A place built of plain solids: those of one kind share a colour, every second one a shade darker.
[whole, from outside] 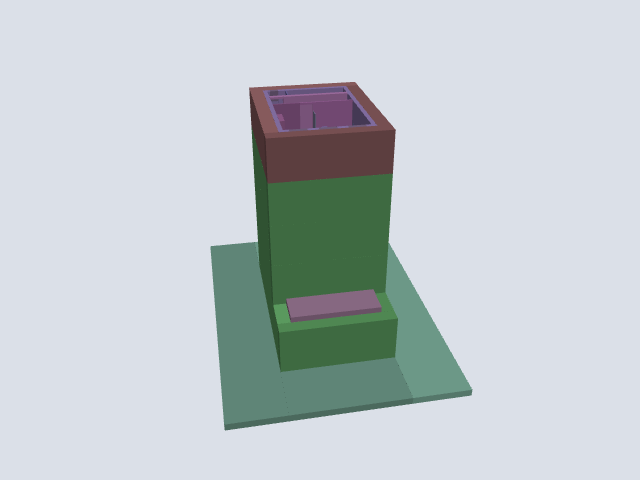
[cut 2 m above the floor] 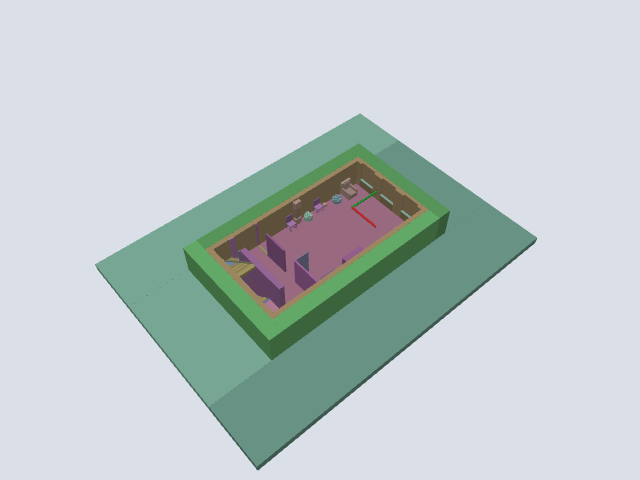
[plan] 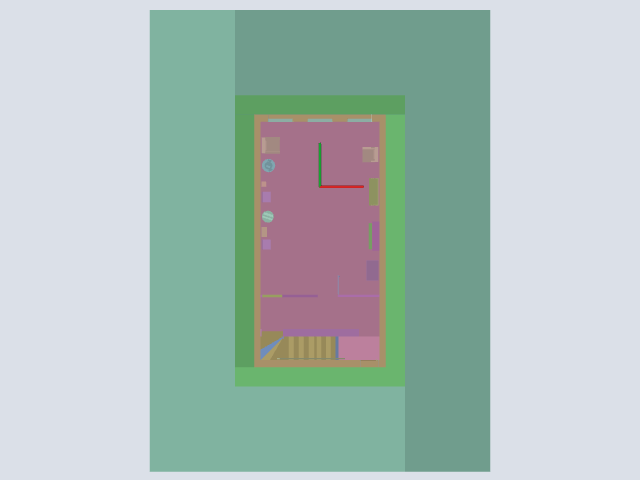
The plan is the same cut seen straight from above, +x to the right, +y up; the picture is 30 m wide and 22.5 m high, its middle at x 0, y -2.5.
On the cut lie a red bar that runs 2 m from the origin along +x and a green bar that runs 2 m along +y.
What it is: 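A canal house whose stairs wind out of a door and run across the house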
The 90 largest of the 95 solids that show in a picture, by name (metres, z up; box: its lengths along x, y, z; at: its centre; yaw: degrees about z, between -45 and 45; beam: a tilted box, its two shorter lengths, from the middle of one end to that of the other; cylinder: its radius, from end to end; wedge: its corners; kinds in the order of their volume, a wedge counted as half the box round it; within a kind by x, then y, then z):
{
 "wall_fill_storey_1": {"box": [0.9, 11.85, 3.59], "at": [-3.54, -2.54, 1.52]},
 "wall_fill_storey_2": {"box": [7.97, 0.9, 3.59], "at": [0.0, -8.92, 1.52]},
 "wall_fill_storey_3": {"box": [7.97, 0.9, 3.15], "at": [0.0, 0.77, 4.89]},
 "wall_fill_storey_4": {"box": [7.97, 0.9, 2.99], "at": [0.0, 0.77, 7.96]},
 "wall_fill_storey_5": {"box": [7.97, 0.9, 3.0], "at": [0.0, 0.77, 10.96]},
 "wall_fill_storey_6": {"box": [7.97, 0.9, 3.59], "at": [0.0, 3.84, 1.52]},
 "wall_fill_storey_7": {"box": [0.9, 8.78, 3.15], "at": [3.54, -4.08, 4.89]},
 "wall_fill_storey_8": {"box": [0.9, 8.78, 2.99], "at": [3.54, -4.08, 7.96]},
 "wall_fill_storey_9": {"box": [0.9, 8.78, 3.0], "at": [3.54, -4.08, 10.96]},
 "wall_fill_storey_10": {"box": [0.9, 11.85, 3.59], "at": [3.54, -2.54, 1.52]},
 "ground_garden_1": {"box": [4.0, 21.65, 0.5], "at": [-5.99, -2.54, -0.27]},
 "ground_garden_2": {"box": [7.97, 4.0, 0.5], "at": [0.0, -11.37, -0.27]},
 "ground_garden_3": {"box": [7.97, 4.0, 0.5], "at": [0.0, 6.29, -0.27]},
 "ground_garden_4": {"box": [4.0, 21.65, 0.5], "at": [5.99, -2.54, -0.27]},
 "wall_fill_attic_1": {"box": [0.9, 8.78, 2.92], "at": [-3.54, -4.08, 13.91]},
 "wall_fill_attic_2": {"box": [7.97, 0.9, 2.92], "at": [0.0, -8.92, 13.91]},
 "wall_fill_attic_3": {"box": [7.97, 0.9, 2.92], "at": [0.0, 0.77, 13.91]},
 "wall_fill_attic_4": {"box": [0.9, 8.78, 2.92], "at": [3.54, -4.08, 13.91]},
 "wall_storey_1": {"box": [0.3, 11.85, 3.59], "at": [-2.94, -2.54, 1.52]},
 "wall_storey_2": {"box": [0.65, 0.34, 3.59], "at": [-2.76, 3.22, 1.52]},
 "wall_storey_3": {"box": [1.15, 0.34, 0.86], "at": [-1.86, 3.22, 0.16]},
 "wall_storey_4": {"box": [1.15, 0.2, 1.95], "at": [-1.86, 3.29, 1.56]},
 "wall_storey_5": {"box": [0.71, 0.34, 3.59], "at": [-0.93, 3.22, 1.52]},
 "wall_storey_6": {"box": [4.97, 0.34, 3.59], "at": [-0.6, -8.3, 1.52]},
 "wall_storey_7": {"box": [1.15, 0.34, 0.86], "at": [0.0, 3.22, 0.16]},
 "wall_storey_8": {"box": [1.15, 0.2, 1.95], "at": [0.0, 3.29, 1.56]},
 "wall_storey_9": {"box": [0.71, 0.34, 3.59], "at": [0.93, 3.22, 1.52]},
 "wall_storey_10": {"box": [1.15, 0.34, 0.86], "at": [1.86, 3.22, 0.16]},
 "wall_storey_11": {"box": [1.15, 0.2, 1.95], "at": [1.86, 3.29, 1.56]},
 "wall_storey_12": {"box": [0.86, 0.3, 2.2], "at": [2.31, -8.32, 1.1]},
 "wall_storey_13": {"box": [0.65, 0.34, 3.59], "at": [2.76, 3.22, 1.52]},
 "wall_storey_14": {"box": [0.35, 0.34, 3.59], "at": [2.91, -8.3, 1.52]},
 "wall_storey_15": {"box": [0.3, 11.85, 3.59], "at": [2.94, -2.54, 1.52]},
 "wall_attic_1": {"box": [0.3, 8.78, 2.92], "at": [-2.94, -4.08, 13.91]},
 "wall_attic_2": {"box": [5.1, 0.34, 2.92], "at": [-0.54, -8.3, 13.91]},
 "wall_attic_3": {"box": [0.3, 8.78, 2.92], "at": [2.94, -4.08, 13.91]},
 "floor_storey_1": {"box": [5.58, 10.08, 0.27], "at": [0.0, -1.99, -0.14]},
 "floor_storey_2": {"box": [1.93, 1.1, 0.27], "at": [1.83, -7.58, -0.14]},
 "wall_spine_1": {"box": [0.05, 0.36, 3.32], "at": [-2.76, -6.85, 1.66]},
 "wall_spine_2": {"box": [4.62, 0.36, 2.65], "at": [-0.48, -6.85, 14.05]},
 "wall_spine_3": {"box": [3.57, 0.36, 2.75], "at": [0.05, -6.85, -1.65]},
 "wall_spine_4": {"box": [3.57, 0.36, 3.32], "at": [0.05, -6.85, 1.66]},
 "wall_spine_5": {"box": [0.96, 0.36, 0.15], "at": [2.31, -6.85, 15.3]},
 "wall_fill_roof_storey_1": {"box": [6.17, 3.07, 0.4], "at": [0.0, 1.85, 3.52]},
 "step_stair_1": {"wedge": [[-2.79, -8.13, 0.32], [-2.79, -8.13, 0.63], [-2.32, -8.13, 0.32], [-2.32, -8.13, 0.63], [-1.79, -7.13, 0.32], [-1.79, -7.13, 0.63], [-1.74, -7.13, 0.32], [-1.74, -7.13, 0.63]]},
 "step_stair_2": {"wedge": [[-2.79, -7.67, 0.11], [-2.79, -7.67, 0.42], [-2.79, -7.01, 0.11], [-2.79, -7.01, 0.42], [-1.79, -7.09, 0.11], [-1.79, -7.09, 0.42], [-1.79, -7.01, 0.11], [-1.79, -7.01, 0.42]]},
 "step_stair_3": {"wedge": [[-2.35, -8.13, 0.53], [-2.35, -8.13, 0.84], [-1.77, -7.13, 0.53], [-1.77, -7.13, 0.84], [-1.68, -8.13, 0.53], [-1.68, -8.13, 0.84], [-1.68, -7.13, 0.53], [-1.68, -7.13, 0.84]]},
 "step_stair_4": {"box": [1.1, 0.26, 0.26], "at": [-2.24, -6.9, 0.08]},
 "step_stair_5": {"box": [0.26, 1.1, 0.31], "at": [-1.58, -7.58, 0.9]},
 "step_stair_6": {"box": [0.26, 1.1, 0.31], "at": [-1.34, -7.58, 1.11]},
 "step_stair_7": {"box": [0.26, 1.1, 0.31], "at": [-1.11, -7.58, 1.32]},
 "step_stair_8": {"box": [0.26, 1.1, 0.31], "at": [-0.87, -7.58, 1.53]},
 "step_stair_9": {"box": [0.26, 1.1, 0.31], "at": [-0.64, -7.58, 1.74]},
 "step_stair_10": {"box": [0.26, 1.1, 0.31], "at": [-0.4, -7.58, 1.95]},
 "step_stair_11": {"box": [0.3, 1.1, 2.13], "at": [-0.23, -7.58, -2.01]},
 "step_stair_12": {"box": [0.3, 1.1, 2.32], "at": [-0.01, -7.58, -1.91]},
 "step_stair_13": {"box": [0.3, 1.1, 2.5], "at": [0.21, -7.58, -1.82]},
 "step_stair_14": {"box": [0.3, 1.1, 2.69], "at": [0.43, -7.58, -1.72]},
 "step_stair_15": {"box": [0.3, 1.1, 2.88], "at": [0.65, -7.58, -1.63]},
 "wall_partN_1": {"box": [0.08, 0.12, 3.32], "at": [-2.75, -5.12, 1.66]},
 "wall_partN_2": {"box": [2.8, 0.12, 2.65], "at": [-1.39, -5.12, 14.05]},
 "wall_partN_3": {"box": [1.66, 0.12, 3.32], "at": [-0.94, -5.12, 1.66]},
 "wall_partN_4": {"box": [1.95, 0.12, 3.32], "at": [1.81, -5.12, 1.66]},
 "wall_partN_5": {"box": [1.87, 0.12, 2.65], "at": [1.85, -5.12, 14.05]},
 "wall_breastb_1": {"box": [0.34, 1.37, 3.32], "at": [2.62, -2.32, 1.66]},
 "wall_breastb_2": {"box": [0.34, 1.37, 2.65], "at": [2.62, -2.32, 14.05]},
 "chest_drawers_1": {"box": [0.57, 0.93, 1.03], "at": [2.46, -3.93, 0.6]},
 "floor_stair_hda_1": {"box": [0.14, 1.1, 3.07], "at": [0.8, -7.58, -1.54]},
 "armchair_1": {"box": [0.16, 0.74, 0.96], "at": [-2.65, 1.93, 0.58]},
 "armchair_2": {"box": [0.71, 0.13, 0.13], "at": [-2.23, 1.6, 0.57]},
 "armchair_3": {"box": [0.7, 0.54, 0.32], "at": [-2.23, 1.93, 0.25]},
 "armchair_4": {"box": [0.59, 0.5, 0.31], "at": [2.29, 1.51, 0.27]},
 "armchair_5": {"box": [0.16, 0.71, 0.88], "at": [2.65, 1.51, 0.56]},
 "rail_stair_1": {"wedge": [[-1.89, -8.09, 1.75], [-1.89, -8.09, 1.83], [-1.89, -8.03, 1.75], [-1.89, -8.03, 1.83], [1.18, -8.09, 4.5], [1.18, -8.09, 4.58], [1.18, -8.03, 4.5], [1.18, -8.03, 4.58]]},
 "longcase_clock_1": {"box": [0.18, 0.33, 0.91], "at": [-2.66, -2.12, 0.95]},
 "longcase_clock_2": {"box": [0.23, 0.46, 0.49], "at": [-2.63, -2.12, 0.25]},
 "longcase_clock_3": {"box": [0.26, 0.47, 0.54], "at": [-2.62, -2.12, 1.67]},
 "step_stair_w1t02a_1": {"wedge": [[-2.79, -8.13, 0.32], [-2.79, -8.13, 0.63], [-2.79, -7.64, 0.32], [-2.79, -7.64, 0.63], [-1.79, -7.13, 0.32], [-1.79, -7.13, 0.63], [-1.79, -7.06, 0.32], [-1.79, -7.06, 0.63]]},
 "wall_head_attic_1": {"box": [0.6, 0.34, 0.75], "at": [2.31, -8.3, 15.0]},
 "door_leaf_partN_1": {"box": [0.04, 0.87, 2.06], "at": [-0.01, -4.62, 13.76]},
 "door_leaf_partN_2": {"box": [0.04, 0.91, 2.06], "at": [0.85, -4.61, 1.03]},
 "parlour_chair_1": {"box": [0.05, 0.48, 0.57], "at": [-2.71, -2.71, 0.75]},
 "parlour_chair_2": {"box": [0.05, 0.51, 0.49], "at": [-2.71, -0.49, 0.7]},
 "parlour_chair_3": {"box": [0.43, 0.47, 0.1], "at": [-2.52, -2.71, 0.42]},
 "parlour_chair_4": {"box": [0.43, 0.5, 0.1], "at": [-2.52, -0.49, 0.41]},
 "wall_stair_1": {"box": [0.11, 0.11, 5.67], "at": [-1.74, -7.08, -0.24]},
 "log_basket_1": {"cylinder": 0.28, "from": [-2.45, -1.41, 0.21], "to": [-2.45, -1.41, 0.31]},
 "settle_1": {"box": [0.37, 1.19, 0.044], "at": [2.5, -0.24, 0.46]},
 "peat_basket_1": {"cylinder": 0.31, "from": [-2.41, 0.99, 0.21], "to": [-2.41, 0.99, 0.27]},
 "threshold_partN_1": {"box": [0.94, 0.12, 0.1], "at": [-2.24, -5.12, 0.0]}
}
